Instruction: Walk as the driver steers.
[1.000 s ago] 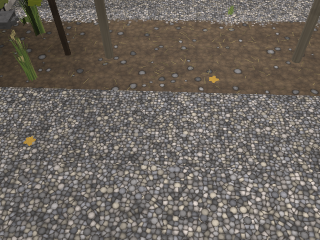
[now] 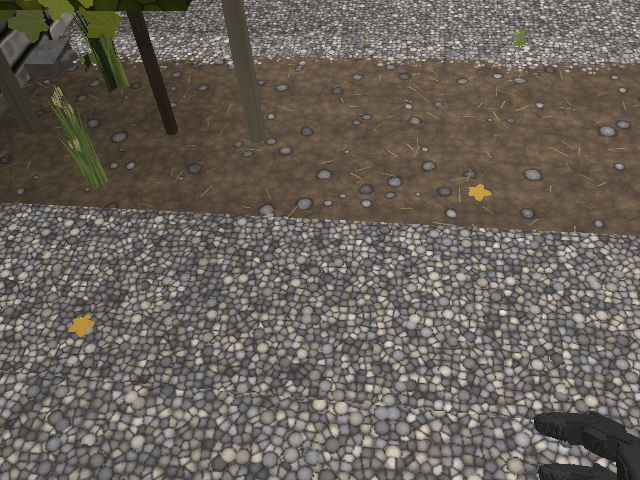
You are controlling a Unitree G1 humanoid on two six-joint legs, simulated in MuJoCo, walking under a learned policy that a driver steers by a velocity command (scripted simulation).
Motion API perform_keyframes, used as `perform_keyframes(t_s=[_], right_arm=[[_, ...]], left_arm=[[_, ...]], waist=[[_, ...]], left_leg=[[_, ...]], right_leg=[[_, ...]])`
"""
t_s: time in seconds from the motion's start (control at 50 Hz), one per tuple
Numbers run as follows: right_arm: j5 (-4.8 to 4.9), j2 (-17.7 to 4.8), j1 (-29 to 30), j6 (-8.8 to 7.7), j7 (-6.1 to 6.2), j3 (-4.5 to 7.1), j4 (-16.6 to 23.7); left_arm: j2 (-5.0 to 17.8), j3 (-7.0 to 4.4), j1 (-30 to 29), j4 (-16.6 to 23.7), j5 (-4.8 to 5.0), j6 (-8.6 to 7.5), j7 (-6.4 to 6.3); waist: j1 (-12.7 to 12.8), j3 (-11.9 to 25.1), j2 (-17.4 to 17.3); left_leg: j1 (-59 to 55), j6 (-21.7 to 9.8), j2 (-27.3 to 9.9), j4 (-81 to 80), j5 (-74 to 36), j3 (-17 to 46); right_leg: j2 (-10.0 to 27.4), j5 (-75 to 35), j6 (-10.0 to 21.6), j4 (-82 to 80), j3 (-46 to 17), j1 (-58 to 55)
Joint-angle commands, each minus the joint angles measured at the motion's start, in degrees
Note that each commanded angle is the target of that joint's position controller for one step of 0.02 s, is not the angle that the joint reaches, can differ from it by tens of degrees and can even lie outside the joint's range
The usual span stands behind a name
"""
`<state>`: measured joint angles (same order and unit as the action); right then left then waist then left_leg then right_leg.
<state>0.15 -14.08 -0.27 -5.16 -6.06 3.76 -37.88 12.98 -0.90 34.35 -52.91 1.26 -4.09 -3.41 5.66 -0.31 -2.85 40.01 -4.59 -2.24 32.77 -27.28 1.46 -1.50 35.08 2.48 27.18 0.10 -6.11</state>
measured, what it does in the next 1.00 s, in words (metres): goes down: left foot 0.18 m lower, then right foot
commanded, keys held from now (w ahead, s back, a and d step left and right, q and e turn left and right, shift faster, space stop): w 1.00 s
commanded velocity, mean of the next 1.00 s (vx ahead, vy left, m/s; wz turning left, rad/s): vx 0.49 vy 0.00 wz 0.00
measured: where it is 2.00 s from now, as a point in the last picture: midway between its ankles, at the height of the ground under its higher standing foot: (332, 304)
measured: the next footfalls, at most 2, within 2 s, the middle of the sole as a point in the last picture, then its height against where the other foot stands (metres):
left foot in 0.14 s outside the picture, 0.18 m lower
right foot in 0.58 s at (422, 479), level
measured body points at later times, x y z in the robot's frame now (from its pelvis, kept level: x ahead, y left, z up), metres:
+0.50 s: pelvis +0.32 +0.04 -0.14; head +0.36 +0.03 +0.30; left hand +0.53 +0.27 -0.23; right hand +0.31 -0.23 -0.29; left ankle +0.24 +0.13 -0.87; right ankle +0.49 -0.09 -0.85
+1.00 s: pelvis +0.56 +0.00 -0.13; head +0.56 -0.01 +0.32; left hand +0.56 +0.28 -0.25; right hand +0.71 -0.26 -0.25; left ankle +0.66 +0.19 -0.80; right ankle +0.51 -0.08 -0.87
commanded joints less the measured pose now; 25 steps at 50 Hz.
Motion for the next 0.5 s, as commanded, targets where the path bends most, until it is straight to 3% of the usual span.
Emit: perform_keyframes(t_s=[0.02,0.06,0.08,0.1,0.12,0.14,0.16,0.18,0.2,0.22,0.24,0.26,0.28,0.3,0.34,0.38,0.42,0.46,0.5], right_arm=[[0.28,-0.8,12.7,-1.57,-1.86,-0.68,6.4],[-0.03,-0.6,10.7,-1.99,-1.30,-0.92,5.1],[-0.32,-1.4,6.0,-1.99,-0.61,-0.56,3.4],[-0.38,-3.4,-1.3,-1.95,0.36,0.38,0.8],[-0.29,-6.2,-11.6,-2.00,1.13,1.47,-3.2],[-0.91,-7.3,-24.7,-1.75,1.92,1.98,-7.1],[-2.66,-9.7,-31.1,-1.30,1.96,1.01,-11.1],[-2.21,-10.5,-33.4,-0.85,2.35,1.65,-10.8],[-1.55,-9.1,-31.6,0.52,2.80,1.95,-10.7],[-0.88,-8.6,-28.4,1.32,3.03,2.16,-10.0],[-0.08,-12.7,-24.5,1.81,3.45,2.65,-11.1],[-0.63,-9.6,-17.9,0.24,3.98,1.40,-8.1],[-0.81,-7.9,-10.6,-0.57,4.15,0.43,-8.0],[-0.65,-6.6,-7.8,-0.88,3.92,-0.11,-8.5],[-0.80,-5.7,-9.5,-1.64,4.76,-0.44,-10.2],[0.23,-6.2,-12.5,-1.19,6.25,-0.31,-11.7],[1.28,-8.7,-16.3,-0.38,6.73,0.37,-13.7],[2.01,-9.2,-19.6,0.49,6.48,0.60,-15.1],[1.76,-8.9,-22.5,1.50,6.38,0.43,-16.7]], left_arm=[[5.4,-1.28,4.0,0.9,0.07,1.15,-0.32],[6.2,-1.61,2.2,1.6,0.35,1.90,-0.51],[7.2,-1.92,1.9,1.6,0.35,2.07,-0.28],[8.0,-2.15,1.0,1.4,0.10,2.08,0.16],[8.0,-2.17,-1.1,1.2,-0.26,1.72,0.98],[8.4,-2.52,-5.2,1.0,0.22,0.80,2.17],[0.4,-1.46,1.5,0.9,-0.74,0.17,3.24],[4.6,-0.97,8.0,1.5,2.81,-1.71,4.04],[7.2,-1.51,3.3,2.8,2.92,-2.23,4.17],[7.9,-1.48,-1.6,4.6,2.39,-2.29,3.94],[6.2,-1.13,-4.3,7.4,3.08,-1.87,3.06],[9.0,-2.18,-8.4,7.8,2.21,-1.29,1.66],[7.3,-2.30,-10.1,7.8,1.33,0.70,1.05],[4.6,-1.88,-8.5,7.4,0.31,1.64,1.01],[3.6,-2.00,-14.2,10.2,-1.22,0.59,1.38],[1.4,-1.21,-18.5,11.2,-1.23,-0.64,2.39],[1.7,-1.19,-22.4,12.4,-1.01,-0.16,2.94],[3.5,-1.66,-29.6,15.5,-1.13,0.03,3.69],[3.9,-1.96,-33.2,17.7,-0.95,-0.01,4.76]], waist=[[2.1,-9.6,6.2],[1.5,-8.3,5.6],[0.0,-5.2,5.6],[-3.4,-1.9,5.7],[-8.3,1.7,5.1],[-16.5,7.0,-1.1],[-12.0,13.5,-14.0],[-12.3,25.0,-18.2],[-13.7,26.7,-10.5],[-12.3,24.8,-0.3],[-8.1,21.0,0.6],[-6.2,15.1,6.3],[-1.5,5.2,6.3],[0.3,1.5,4.0],[-1.3,-1.4,-1.1],[-3.4,2.1,-3.6],[-5.3,2.8,-2.2],[-7.9,0.7,0.5],[-8.6,-1.7,0.6]], left_leg=[[4.0,-1.1,-0.3,-4.2,-1.0,-1.1],[-1.9,0.2,-0.1,-9.6,-1.3,-1.5],[-9.2,0.3,0.2,-11.8,-2.4,-0.9],[-16.2,0.1,-0.3,-12.6,-1.4,-0.6],[-25.8,-0.3,-1.9,-15.5,-5.1,-1.2],[-45.3,-3.3,-5.8,-19.6,-15.2,-0.2],[-73.9,-5.4,-12.4,6.3,-38.4,4.0],[-85.0,-13.2,-20.1,15.7,-43.6,14.9],[-80.9,-15.1,-19.8,8.5,-30.0,17.5],[-74.6,-16.7,-20.5,2.2,-4.2,20.5],[-62.8,-20.7,-24.3,-7.6,21.9,32.0],[-45.9,-19.0,-25.9,-13.9,27.7,35.6],[-27.7,-16.3,-21.9,-16.8,19.1,27.0],[-17.8,-13.9,-17.2,-17.5,18.5,19.4],[-11.2,-10.5,-9.0,-18.0,9.9,8.7],[-15.5,-9.0,-5.5,-17.1,7.5,3.4],[-24.5,-8.8,-7.9,-16.8,8.9,5.1],[-31.0,-7.9,-9.9,-15.8,13.6,7.0],[-35.5,-6.9,-11.5,-14.6,18.0,8.1]], right_leg=[[11.1,-30.7,4.7,4.3,-5.3,5.6],[9.7,-35.8,3.2,10.4,-4.7,4.3],[8.5,-41.0,3.0,16.4,-4.9,3.7],[7.7,-45.7,3.4,25.8,-6.3,3.4],[6.8,-48.4,3.0,39.0,-6.3,5.7],[1.0,-36.2,-0.3,62.0,-2.8,17.4],[-4.6,18.3,-1.8,86.5,-7.7,46.7],[-3.5,13.2,-2.1,87.3,-18.3,55.6],[-0.6,10.5,-3.4,83.2,-16.9,58.7],[3.2,6.3,-2.7,76.0,-14.0,61.6],[4.3,1.7,-4.0,81.4,-6.0,63.6],[6.7,-10.7,-2.3,71.0,-9.4,58.7],[8.8,-14.8,-3.5,61.5,-8.3,50.7],[10.9,-16.2,-4.4,51.7,-8.5,43.9],[10.6,-26.2,-5.2,33.3,-6.4,37.3],[8.1,-36.0,-4.7,19.5,-3.7,31.3],[6.7,-36.2,-3.7,14.3,-3.1,33.5],[6.1,-35.3,-1.3,10.5,-2.8,38.4],[5.7,-32.2,0.8,8.1,-2.5,41.3]])
Velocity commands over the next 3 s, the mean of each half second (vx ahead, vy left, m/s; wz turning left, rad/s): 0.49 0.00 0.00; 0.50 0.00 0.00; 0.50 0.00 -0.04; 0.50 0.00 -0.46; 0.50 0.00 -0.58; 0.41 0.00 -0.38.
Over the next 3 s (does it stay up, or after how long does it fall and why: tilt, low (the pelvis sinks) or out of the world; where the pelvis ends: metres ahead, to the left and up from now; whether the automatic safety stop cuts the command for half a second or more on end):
stays up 1.74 0.03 -0.54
